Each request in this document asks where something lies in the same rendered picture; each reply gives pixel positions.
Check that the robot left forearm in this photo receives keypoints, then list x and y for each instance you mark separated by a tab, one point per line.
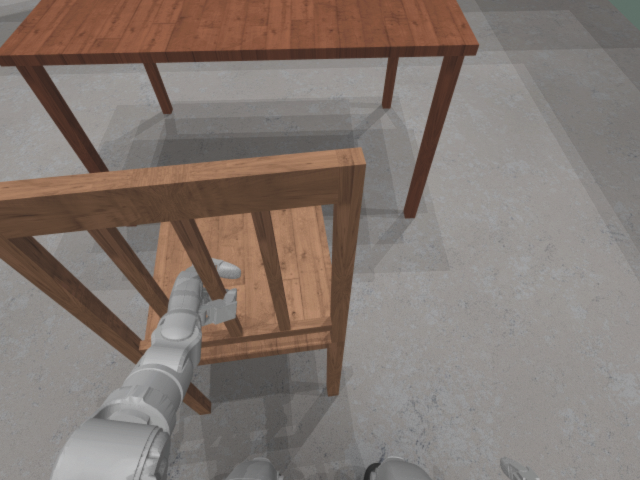
154	390

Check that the robot left hand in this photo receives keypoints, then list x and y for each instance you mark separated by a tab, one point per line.
188	293

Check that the right robot shin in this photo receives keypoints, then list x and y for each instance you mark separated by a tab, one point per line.
391	459

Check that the robot right hand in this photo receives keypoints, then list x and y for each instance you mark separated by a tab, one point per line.
516	471

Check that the table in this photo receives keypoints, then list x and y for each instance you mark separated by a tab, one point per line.
82	32

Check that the chair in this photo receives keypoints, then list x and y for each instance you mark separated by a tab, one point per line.
261	214

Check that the left robot upper arm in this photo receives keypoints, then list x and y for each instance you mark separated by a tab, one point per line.
105	449

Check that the right robot thigh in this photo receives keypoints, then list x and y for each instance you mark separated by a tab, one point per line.
399	470

